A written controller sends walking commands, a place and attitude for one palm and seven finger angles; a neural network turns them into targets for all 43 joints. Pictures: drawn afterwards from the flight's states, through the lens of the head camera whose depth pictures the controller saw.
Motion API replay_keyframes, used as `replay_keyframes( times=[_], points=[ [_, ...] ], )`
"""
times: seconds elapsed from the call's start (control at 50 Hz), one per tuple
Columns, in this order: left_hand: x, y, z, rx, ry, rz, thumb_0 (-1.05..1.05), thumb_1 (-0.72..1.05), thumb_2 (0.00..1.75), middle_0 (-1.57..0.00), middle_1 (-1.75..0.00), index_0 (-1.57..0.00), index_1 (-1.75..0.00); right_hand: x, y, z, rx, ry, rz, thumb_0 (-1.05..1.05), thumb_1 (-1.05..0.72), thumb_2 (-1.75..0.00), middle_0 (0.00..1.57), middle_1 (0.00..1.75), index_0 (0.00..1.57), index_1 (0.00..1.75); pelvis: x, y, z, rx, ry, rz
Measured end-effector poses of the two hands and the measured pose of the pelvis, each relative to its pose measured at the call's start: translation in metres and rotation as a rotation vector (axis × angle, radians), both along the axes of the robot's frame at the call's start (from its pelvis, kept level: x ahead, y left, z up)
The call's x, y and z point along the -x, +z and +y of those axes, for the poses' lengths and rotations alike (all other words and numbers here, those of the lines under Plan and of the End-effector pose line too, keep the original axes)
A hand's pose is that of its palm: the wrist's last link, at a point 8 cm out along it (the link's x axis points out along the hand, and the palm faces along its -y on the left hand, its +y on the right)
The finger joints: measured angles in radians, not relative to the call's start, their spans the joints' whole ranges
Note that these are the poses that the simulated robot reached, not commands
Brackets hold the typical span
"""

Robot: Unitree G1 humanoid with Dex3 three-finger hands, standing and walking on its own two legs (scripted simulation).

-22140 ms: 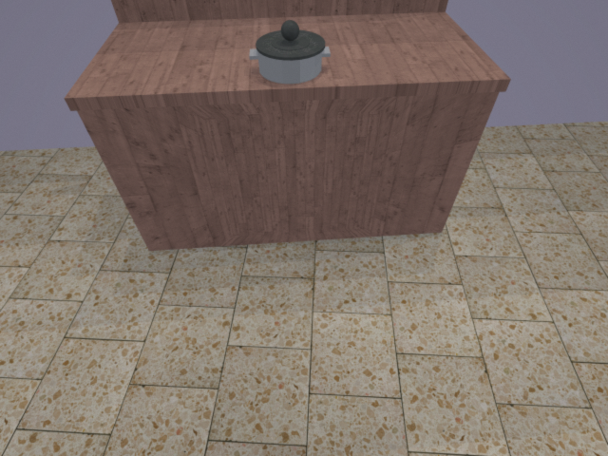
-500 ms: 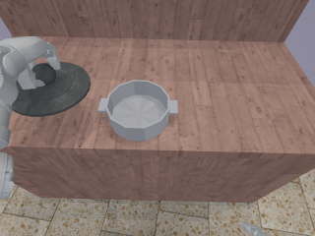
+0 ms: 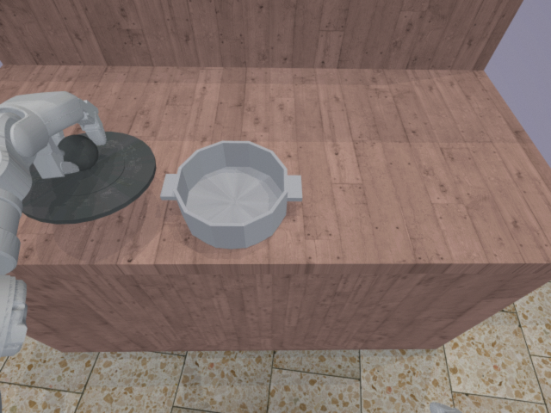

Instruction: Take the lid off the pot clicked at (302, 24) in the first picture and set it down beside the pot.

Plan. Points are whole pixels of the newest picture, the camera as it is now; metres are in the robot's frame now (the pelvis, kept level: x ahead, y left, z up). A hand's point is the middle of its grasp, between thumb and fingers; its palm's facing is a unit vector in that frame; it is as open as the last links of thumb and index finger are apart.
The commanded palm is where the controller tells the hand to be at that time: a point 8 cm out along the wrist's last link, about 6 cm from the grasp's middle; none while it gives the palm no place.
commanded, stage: lower the lid onto the table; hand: left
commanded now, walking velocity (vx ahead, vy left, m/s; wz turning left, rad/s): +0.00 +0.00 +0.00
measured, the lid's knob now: (78, 153) +0.46 +0.31 +0.11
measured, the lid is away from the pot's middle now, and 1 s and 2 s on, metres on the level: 0.22 0.23 0.23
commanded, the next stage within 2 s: open the fingers wide in 1.60 s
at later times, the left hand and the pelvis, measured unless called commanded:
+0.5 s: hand (69, 169) +0.43 +0.31 +0.11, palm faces -0.39 -0.08 -0.92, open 8.5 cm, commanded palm +0.43 +0.31 +0.17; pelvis +0.01 +0.00 +0.00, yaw -1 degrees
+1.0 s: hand (78, 183) +0.43 +0.31 +0.08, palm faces -0.44 -0.09 -0.89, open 8.5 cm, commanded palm +0.45 +0.31 +0.14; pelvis +0.00 -0.01 -0.01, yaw -1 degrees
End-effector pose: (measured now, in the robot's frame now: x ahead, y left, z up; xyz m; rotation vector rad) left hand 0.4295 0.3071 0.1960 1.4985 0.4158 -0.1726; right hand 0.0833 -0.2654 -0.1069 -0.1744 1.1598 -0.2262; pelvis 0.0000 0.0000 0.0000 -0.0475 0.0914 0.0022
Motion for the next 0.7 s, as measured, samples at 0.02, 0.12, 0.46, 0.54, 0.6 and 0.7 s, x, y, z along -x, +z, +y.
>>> replay_keyframes(
  times=[0.02, 0.12, 0.46, 0.54, 0.6, 0.7],
  points=[
    [-0.001, -0.002, 0.001, -0.003, 0.001, 0.004, -0.02, 0.12, 1.0, -0.69, -0.82, -0.61, -0.77, 0.0, 0.0, -0.001, 0.002, -0.001, 0.001, 0.0, -0.91, -0.9, 0.2, 0.29, 0.2, 0.3, 0.0, 0.0, 0.0, 0.0, 0.0, 0.001],
    [-0.003, -0.006, 0.004, -0.004, 0.0, 0.006, -0.02, 0.12, 1.0, -0.69, -0.82, -0.61, -0.77, 0.003, 0.001, -0.004, 0.013, -0.012, 0.012, 0.0, -0.91, -0.9, 0.2, 0.29, 0.2, 0.3, -0.003, 0.0, -0.001, 0.0, -0.003, 0.01],
    [0.0, -0.027, 0.002, 0.011, -0.015, 0.019, -0.02, 0.12, 1.0, -0.69, -0.82, -0.6, -0.77, 0.001, -0.002, -0.007, 0.005, -0.023, 0.027, 0.0, -0.91, -0.9, 0.2, 0.29, 0.2, 0.3, -0.006, -0.002, -0.004, 0.0, -0.009, 0.025],
    [0.002, -0.033, 0.003, 0.008, -0.009, 0.034, -0.02, 0.12, 1.0, -0.69, -0.82, -0.6, -0.77, 0.001, -0.003, -0.007, 0.006, -0.023, 0.027, 0.0, -0.91, -0.9, 0.2, 0.29, 0.2, 0.3, -0.005, -0.002, -0.005, 0.0, -0.01, 0.028],
    [0.004, -0.035, 0.002, 0.004, -0.016, 0.035, -0.02, 0.12, 1.0, -0.69, -0.82, -0.6, -0.76, 0.001, -0.003, -0.008, 0.009, -0.023, 0.029, 0.0, -0.91, -0.9, 0.2, 0.29, 0.2, 0.3, -0.005, -0.003, -0.006, 0.001, -0.008, 0.029],
    [0.004, -0.044, 0.003, 0.019, -0.002, 0.058, -0.02, 0.12, 1.0, -0.69, -0.82, -0.6, -0.77, 0.005, -0.005, -0.01, 0.018, -0.026, 0.041, 0.0, -0.91, -0.9, 0.2, 0.29, 0.2, 0.3, -0.004, -0.004, -0.008, 0.002, -0.01, 0.033]
  ],
)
